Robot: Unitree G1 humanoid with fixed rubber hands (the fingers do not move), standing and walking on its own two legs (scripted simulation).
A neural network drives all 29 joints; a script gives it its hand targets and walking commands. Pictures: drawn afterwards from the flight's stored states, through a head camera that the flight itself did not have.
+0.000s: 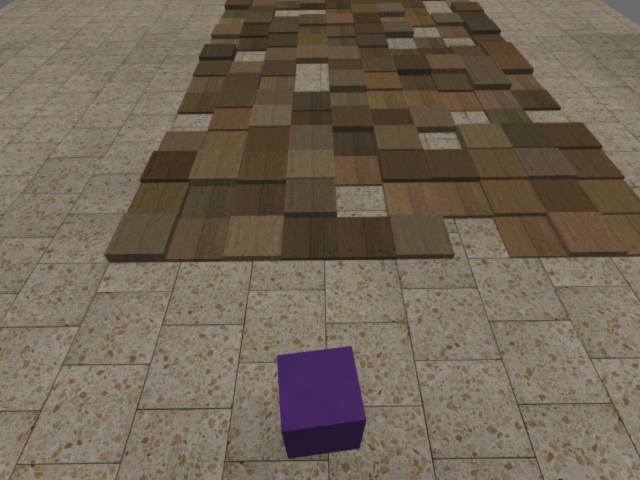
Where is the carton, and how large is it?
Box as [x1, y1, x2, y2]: [277, 346, 365, 458]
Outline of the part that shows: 351,346 277,355 281,432 288,458 359,447 365,423 365,415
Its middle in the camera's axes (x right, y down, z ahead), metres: -0.01 +0.46 +1.11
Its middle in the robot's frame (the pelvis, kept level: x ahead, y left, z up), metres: +0.46 +0.03 -0.66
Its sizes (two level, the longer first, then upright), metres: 0.210 0.200 0.250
